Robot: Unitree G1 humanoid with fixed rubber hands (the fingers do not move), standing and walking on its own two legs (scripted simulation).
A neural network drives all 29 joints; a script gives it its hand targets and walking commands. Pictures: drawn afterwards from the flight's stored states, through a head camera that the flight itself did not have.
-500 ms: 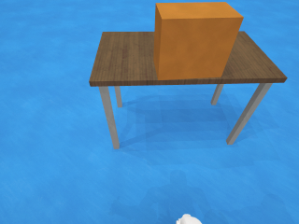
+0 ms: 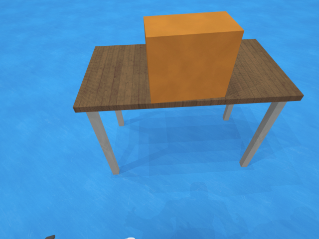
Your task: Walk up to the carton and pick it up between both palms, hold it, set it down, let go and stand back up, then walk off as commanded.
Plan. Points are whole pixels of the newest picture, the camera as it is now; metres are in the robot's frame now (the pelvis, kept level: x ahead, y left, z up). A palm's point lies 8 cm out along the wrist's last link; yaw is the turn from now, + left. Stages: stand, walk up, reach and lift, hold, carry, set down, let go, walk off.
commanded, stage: walk up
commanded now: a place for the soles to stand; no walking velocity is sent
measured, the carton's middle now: (186, 59) +0.77 -0.07 +0.06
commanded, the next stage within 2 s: none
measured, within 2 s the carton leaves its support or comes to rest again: neither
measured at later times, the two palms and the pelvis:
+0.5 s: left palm (74, 211) +0.23 +0.27 -0.08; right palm (317, 226) +0.20 -0.38 -0.09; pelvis +0.14 -0.06 +0.00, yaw -1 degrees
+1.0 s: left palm (100, 168) +0.37 +0.23 -0.11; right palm (306, 184) +0.32 -0.42 -0.11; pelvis +0.28 -0.09 -0.02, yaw -1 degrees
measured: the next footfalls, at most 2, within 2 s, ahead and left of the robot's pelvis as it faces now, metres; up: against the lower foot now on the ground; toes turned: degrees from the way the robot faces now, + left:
left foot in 0.06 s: +0.13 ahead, +0.17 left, +0.00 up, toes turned +1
right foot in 0.32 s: +0.23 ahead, -0.15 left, +0.00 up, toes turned -4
